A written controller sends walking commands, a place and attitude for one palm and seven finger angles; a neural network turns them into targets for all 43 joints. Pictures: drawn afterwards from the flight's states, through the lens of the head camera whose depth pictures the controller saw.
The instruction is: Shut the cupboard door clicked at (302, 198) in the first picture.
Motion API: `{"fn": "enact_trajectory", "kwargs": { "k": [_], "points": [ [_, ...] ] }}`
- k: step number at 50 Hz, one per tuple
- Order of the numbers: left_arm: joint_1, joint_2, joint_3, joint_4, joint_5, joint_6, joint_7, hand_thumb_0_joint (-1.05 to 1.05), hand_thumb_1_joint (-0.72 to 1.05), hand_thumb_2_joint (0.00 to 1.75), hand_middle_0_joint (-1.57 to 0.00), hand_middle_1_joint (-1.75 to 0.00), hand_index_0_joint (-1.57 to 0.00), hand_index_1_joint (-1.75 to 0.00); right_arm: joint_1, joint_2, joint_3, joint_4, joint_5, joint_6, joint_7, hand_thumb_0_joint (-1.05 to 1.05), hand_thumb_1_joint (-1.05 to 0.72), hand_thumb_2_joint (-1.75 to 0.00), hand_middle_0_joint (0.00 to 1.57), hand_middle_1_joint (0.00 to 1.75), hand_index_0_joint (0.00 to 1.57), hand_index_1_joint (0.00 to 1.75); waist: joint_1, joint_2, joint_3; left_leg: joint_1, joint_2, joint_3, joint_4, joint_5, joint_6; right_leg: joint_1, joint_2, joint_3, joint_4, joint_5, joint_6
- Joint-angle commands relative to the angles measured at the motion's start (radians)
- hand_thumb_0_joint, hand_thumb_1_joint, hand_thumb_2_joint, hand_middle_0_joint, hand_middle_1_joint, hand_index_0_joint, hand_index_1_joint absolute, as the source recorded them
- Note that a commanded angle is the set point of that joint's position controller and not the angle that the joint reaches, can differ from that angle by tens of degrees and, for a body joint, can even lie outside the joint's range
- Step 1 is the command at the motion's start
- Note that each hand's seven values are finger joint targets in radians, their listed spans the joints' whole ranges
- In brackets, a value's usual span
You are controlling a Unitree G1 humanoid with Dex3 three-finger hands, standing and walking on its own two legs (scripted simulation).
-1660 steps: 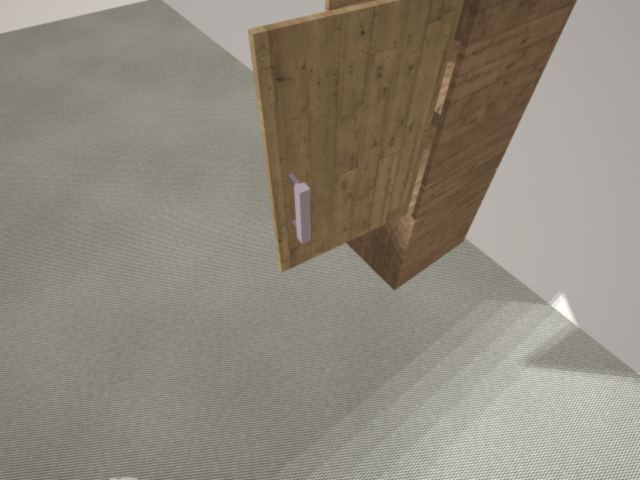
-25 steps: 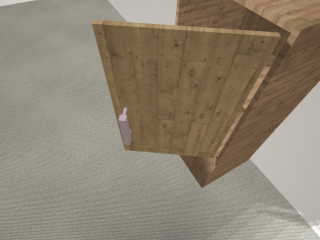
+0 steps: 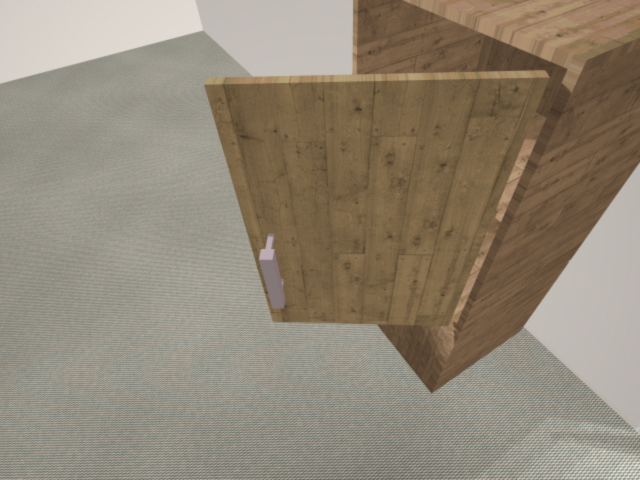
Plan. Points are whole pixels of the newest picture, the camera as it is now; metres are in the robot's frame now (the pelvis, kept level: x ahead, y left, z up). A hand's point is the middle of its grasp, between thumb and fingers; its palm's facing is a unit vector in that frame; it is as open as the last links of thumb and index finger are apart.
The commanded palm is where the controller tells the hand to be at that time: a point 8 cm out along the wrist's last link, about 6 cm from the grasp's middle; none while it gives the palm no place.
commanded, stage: look again from close up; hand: left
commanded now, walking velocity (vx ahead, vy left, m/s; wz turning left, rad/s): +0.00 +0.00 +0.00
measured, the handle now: (274, 271) +0.48 +0.13 -0.10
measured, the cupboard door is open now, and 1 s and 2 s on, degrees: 56 56 56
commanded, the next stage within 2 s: raise the hand and make a fist in 0.54 s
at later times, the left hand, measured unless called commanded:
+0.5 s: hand out of the picture +0.10 +0.16 -0.16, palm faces -0.01 -0.96 -0.27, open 7.4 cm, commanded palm none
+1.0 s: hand (238, 467) +0.15 +0.12 -0.07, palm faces +0.03 -1.00 -0.03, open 6.5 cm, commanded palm +0.12 +0.19 -0.07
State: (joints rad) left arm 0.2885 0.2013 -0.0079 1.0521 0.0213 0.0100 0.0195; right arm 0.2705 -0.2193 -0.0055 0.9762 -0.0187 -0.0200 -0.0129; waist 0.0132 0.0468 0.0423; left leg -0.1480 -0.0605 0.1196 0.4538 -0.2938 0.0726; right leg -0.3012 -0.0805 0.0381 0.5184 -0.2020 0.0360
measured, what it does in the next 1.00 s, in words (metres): lowers itself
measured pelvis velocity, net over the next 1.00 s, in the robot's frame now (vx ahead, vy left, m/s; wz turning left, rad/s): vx -0.03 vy -0.07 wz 0.08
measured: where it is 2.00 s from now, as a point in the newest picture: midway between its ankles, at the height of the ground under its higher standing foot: outside the picture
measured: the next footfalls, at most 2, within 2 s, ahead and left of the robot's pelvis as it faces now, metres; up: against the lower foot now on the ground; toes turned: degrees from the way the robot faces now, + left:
none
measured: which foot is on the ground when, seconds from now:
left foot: down 0.00-1.00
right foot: down 0.00-1.00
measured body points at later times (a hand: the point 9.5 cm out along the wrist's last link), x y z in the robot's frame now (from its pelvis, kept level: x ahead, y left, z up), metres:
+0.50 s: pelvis +0.03 -0.04 +0.00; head +0.05 -0.06 +0.45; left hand +0.10 +0.21 -0.13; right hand +0.06 -0.29 -0.16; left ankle -0.03 +0.07 -0.74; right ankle +0.05 -0.16 -0.74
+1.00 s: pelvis -0.03 -0.07 -0.08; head +0.02 -0.06 +0.36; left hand +0.15 +0.18 -0.07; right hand +0.20 -0.31 -0.12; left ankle -0.03 +0.07 -0.74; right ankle +0.05 -0.16 -0.74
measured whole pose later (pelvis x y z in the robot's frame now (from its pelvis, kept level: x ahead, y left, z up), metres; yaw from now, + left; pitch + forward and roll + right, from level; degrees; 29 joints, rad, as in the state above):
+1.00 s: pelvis -0.03 -0.07 -0.08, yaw +5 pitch +12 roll +2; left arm 0.29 0.18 0.18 0.37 -0.26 -0.67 -0.42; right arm 0.15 -0.27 -0.06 0.57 0.01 -0.36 -0.01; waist 0.01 -0.06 -0.10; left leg -0.81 0.01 0.01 1.11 -0.51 -0.04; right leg -0.91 -0.05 -0.06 1.11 -0.42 -0.05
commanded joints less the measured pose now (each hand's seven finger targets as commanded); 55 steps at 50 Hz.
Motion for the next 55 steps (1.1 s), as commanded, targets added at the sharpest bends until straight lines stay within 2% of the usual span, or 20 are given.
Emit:
{"fn": "enact_trajectory", "kwargs": {
  "k": [1, 20, 31, 32, 33, 34, 35, 36, 37, 38, 39, 40, 42, 43, 44, 47, 49, 50, 53, 55],
  "points": [
    [-0.032, 0.142, 0.027, -0.051, -0.004, -0.031, 0.005, 0.00, 0.90, 0.90, -0.20, -0.30, -0.20, -0.30, 0.013, -0.139, -0.027, -0.032, 0.004, -0.027, -0.011, 0.00, -0.90, -0.90, 0.20, 0.30, 0.20, 0.30, -0.017, -0.055, -0.015, -0.038, 0.165, -0.171, -0.148, 0.135, -0.015, 0.060, -0.017, 0.039, -0.052, 0.081, -0.071],
    [-0.108, 0.172, 0.034, -0.023, -0.008, -0.039, 0.007, 0.00, 0.90, 0.90, -0.20, -0.30, -0.20, -0.30, -0.007, -0.131, -0.021, 0.056, 0.000, -0.023, -0.016, 0.00, -0.90, -0.90, 0.20, 0.30, 0.20, 0.30, -0.015, -0.052, -0.050, 0.012, 0.168, -0.134, -0.113, 0.237, -0.040, 0.141, -0.041, 0.044, -0.066, 0.256, -0.085],
    [-0.128, 0.185, 0.038, -0.024, -0.010, -0.043, 0.007, 0.00, 0.90, 0.90, -0.20, -0.30, -0.20, -0.30, -0.020, -0.131, -0.018, 0.077, 0.001, -0.014, -0.015, 0.00, -0.90, -0.90, 0.20, 0.30, 0.20, 0.30, -0.016, -0.073, -0.041, 0.009, 0.165, -0.122, -0.119, 0.181, -0.056, 0.156, -0.049, 0.061, -0.112, 0.265, -0.091],
    [0.015, 0.133, 0.038, 0.015, -0.012, -0.052, 0.047, 0.00, 0.90, 0.90, -0.20, -0.30, -0.20, -0.30, -0.052, -0.124, -0.026, 0.023, 0.016, -0.018, -0.007, 0.00, -0.90, -0.90, 0.20, 0.30, 0.20, 0.30, 0.009, -0.125, -0.119, -0.042, 0.201, -0.073, 0.069, 0.233, -0.076, 0.233, -0.096, 0.055, -0.040, 0.615, -0.058],
    [-0.830, 0.881, 0.620, -1.455, -0.141, -0.354, 0.029, 0.00, 0.90, 0.90, -0.20, -0.30, -0.20, -0.30, 0.063, -0.273, -0.105, -0.239, -0.008, -0.192, -0.146, 0.00, -0.90, -0.90, 0.20, 0.30, 0.20, 0.30, -0.040, -0.165, -0.392, 0.250, 0.143, -0.063, 0.333, 0.506, -0.032, 0.254, -0.038, 0.038, 0.122, 0.400, -0.068],
    [-0.046, 0.198, 0.095, -0.946, -0.119, -0.241, 0.018, 0.00, 0.90, 0.90, -0.22, -0.32, -0.22, -0.32, -0.126, -0.138, -0.012, -0.256, 0.079, -0.251, -0.144, 0.00, -0.90, -0.90, 0.20, 0.30, 0.20, 0.30, -0.032, 0.206, -0.454, 0.105, 0.057, -0.113, 0.250, 0.522, -0.079, 0.134, 0.036, -0.037, 0.334, 0.291, -0.066],
    [-0.048, 0.205, 0.176, -1.019, -0.173, -0.213, 0.049, 0.00, 0.90, 0.90, -0.24, -0.34, -0.24, -0.34, -0.170, -0.158, 0.002, -0.255, 0.070, -0.273, -0.114, 0.00, -0.90, -0.90, 0.20, 0.30, 0.20, 0.30, 0.049, 0.256, -0.455, 0.122, 0.073, -0.132, 0.218, 0.657, -0.099, 0.129, 0.022, -0.083, 0.239, 0.283, -0.075],
    [0.120, -0.050, 0.089, -0.903, -0.178, -0.144, 0.014, 0.00, 0.90, 0.90, -0.25, -0.36, -0.25, -0.36, -0.101, -0.083, -0.028, -0.288, 0.048, -0.299, -0.066, 0.00, -0.90, -0.90, 0.20, 0.30, 0.20, 0.30, -0.012, 0.206, -0.293, -0.006, 0.093, -0.125, 0.088, 0.632, -0.088, 0.017, 0.028, -0.112, 0.091, 0.234, -0.059],
    [-0.086, 0.062, 0.135, -1.026, -0.200, -0.192, 0.003, 0.00, 0.90, 0.90, -0.27, -0.38, -0.27, -0.38, -0.079, -0.149, -0.063, -0.310, 0.058, -0.321, -0.053, 0.00, -0.90, -0.90, 0.20, 0.30, 0.20, 0.30, -0.039, 0.146, -0.156, -0.119, 0.077, -0.142, 0.119, 0.419, -0.095, -0.027, 0.035, -0.094, 0.077, 0.186, -0.055],
    [0.024, 0.074, 0.180, -0.963, -0.208, -0.239, -0.022, 0.00, 0.90, 0.90, -0.29, -0.40, -0.29, -0.40, -0.084, -0.147, -0.082, -0.326, 0.049, -0.329, -0.056, 0.00, -0.90, -0.90, 0.20, 0.30, 0.20, 0.30, -0.034, -0.003, -0.087, -0.233, 0.069, -0.126, 0.162, 0.290, -0.084, -0.092, 0.039, -0.098, 0.094, 0.146, -0.053],
    [0.103, 0.006, 0.145, -0.871, -0.222, -0.295, -0.062, 0.00, 0.90, 0.90, -0.31, -0.42, -0.31, -0.42, -0.083, -0.139, -0.084, -0.336, 0.042, -0.338, -0.055, 0.00, -0.90, -0.90, 0.20, 0.30, 0.20, 0.30, -0.043, -0.192, -0.007, -0.326, 0.053, -0.125, 0.214, 0.241, -0.072, -0.154, 0.048, -0.098, 0.117, 0.158, -0.041],
    [0.193, -0.012, 0.170, -0.720, -0.237, -0.344, -0.109, 0.00, 0.90, 0.90, -0.33, -0.44, -0.33, -0.44, -0.078, -0.133, -0.087, -0.346, 0.039, -0.342, -0.048, 0.00, -0.90, -0.90, 0.20, 0.30, 0.20, 0.30, -0.031, -0.308, 0.041, -0.425, 0.038, -0.129, 0.261, 0.143, -0.080, -0.206, 0.029, -0.064, 0.130, 0.074, -0.033],
    [0.193, -0.013, 0.199, -0.654, -0.273, -0.505, -0.213, 0.00, 0.90, 0.90, -0.36, -0.48, -0.36, -0.48, -0.075, -0.133, -0.088, -0.377, 0.029, -0.350, -0.028, 0.00, -0.90, -0.90, 0.20, 0.30, 0.20, 0.30, -0.016, -0.455, 0.026, -0.598, 0.027, -0.132, 0.361, -0.047, -0.084, -0.306, 0.014, 0.000, 0.176, -0.161, -0.020],
    [0.211, -0.001, 0.215, -0.668, -0.291, -0.587, -0.270, 0.00, 0.90, 0.90, -0.38, -0.50, -0.38, -0.50, -0.089, -0.136, -0.095, -0.405, 0.027, -0.356, -0.020, 0.00, -0.90, -0.90, 0.20, 0.30, 0.20, 0.30, 0.002, -0.447, -0.041, -0.641, 0.021, -0.125, 0.413, -0.076, -0.086, -0.301, 0.007, 0.033, 0.213, -0.185, -0.021],
    [0.209, 0.028, 0.234, -0.679, -0.304, -0.657, -0.328, 0.00, 0.90, 0.90, -0.40, -0.52, -0.40, -0.52, -0.101, -0.142, -0.096, -0.437, 0.026, -0.363, -0.011, 0.00, -0.90, -0.90, 0.20, 0.30, 0.20, 0.30, 0.016, -0.384, -0.111, -0.681, 0.014, -0.115, 0.461, -0.096, -0.088, -0.296, 0.000, 0.055, 0.259, -0.194, -0.030],
    [0.046, 0.196, 0.324, -0.802, -0.314, -0.795, -0.479, 0.00, 0.90, 0.90, -0.46, -0.58, -0.46, -0.58, -0.117, -0.155, -0.095, -0.506, 0.032, -0.376, 0.004, 0.00, -0.90, -0.90, 0.20, 0.30, 0.20, 0.30, 0.038, -0.084, -0.356, -0.777, 0.018, -0.090, 0.617, -0.101, -0.079, -0.309, -0.014, 0.131, 0.408, -0.226, -0.064],
    [-0.031, 0.224, 0.334, -0.916, -0.338, -0.796, -0.497, 0.00, 0.90, 0.90, -0.49, -0.62, -0.49, -0.62, -0.143, -0.150, -0.089, -0.560, 0.033, -0.375, -0.004, 0.00, -0.90, -0.90, 0.20, 0.30, 0.20, 0.30, 0.047, 0.011, -0.431, -0.831, 0.022, -0.076, 0.680, -0.149, -0.062, -0.372, -0.001, 0.149, 0.435, -0.383, -0.068],
    [-0.111, 0.236, 0.331, -1.002, -0.361, -0.788, -0.494, 0.00, 0.90, 0.90, -0.51, -0.64, -0.51, -0.64, -0.145, -0.151, -0.085, -0.574, 0.033, -0.369, -0.008, 0.00, -0.90, -0.90, 0.20, 0.30, 0.20, 0.30, 0.033, 0.036, -0.430, -0.850, 0.028, -0.083, 0.700, -0.184, -0.056, -0.403, 0.003, 0.160, 0.432, -0.468, -0.070],
    [-0.172, 0.208, 0.297, -1.171, -0.398, -0.751, -0.457, 0.00, 0.90, 0.90, -0.57, -0.70, -0.57, -0.70, -0.139, -0.152, -0.073, -0.609, 0.047, -0.366, -0.035, 0.00, -0.90, -0.90, 0.20, 0.30, 0.20, 0.30, 0.001, 0.015, -0.443, -0.840, 0.032, -0.094, 0.705, -0.256, -0.040, -0.434, 0.023, 0.139, 0.402, -0.585, -0.059],
    [-0.199, 0.192, 0.247, -1.274, -0.395, -0.708, -0.432, 0.00, 0.90, 0.90, -0.60, -0.74, -0.60, -0.74, -0.126, -0.164, -0.062, -0.615, 0.049, -0.359, -0.054, 0.00, -0.90, -0.90, 0.20, 0.30, 0.20, 0.30, -0.022, 0.012, -0.457, -0.829, 0.037, -0.113, 0.696, -0.275, -0.031, -0.461, 0.042, 0.103, 0.430, -0.576, -0.060]
  ]
}}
